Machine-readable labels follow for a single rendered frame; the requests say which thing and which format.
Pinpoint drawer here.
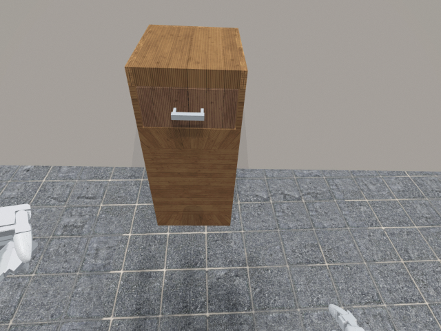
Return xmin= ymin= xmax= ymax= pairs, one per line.
xmin=136 ymin=86 xmax=238 ymax=128

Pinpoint cabinet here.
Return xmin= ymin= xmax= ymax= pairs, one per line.
xmin=125 ymin=25 xmax=248 ymax=225

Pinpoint robot right hand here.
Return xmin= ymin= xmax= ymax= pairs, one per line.
xmin=329 ymin=304 xmax=365 ymax=331

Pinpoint robot left hand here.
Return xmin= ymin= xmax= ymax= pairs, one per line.
xmin=0 ymin=204 xmax=38 ymax=283

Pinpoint handle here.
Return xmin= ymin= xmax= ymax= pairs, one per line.
xmin=171 ymin=108 xmax=205 ymax=121

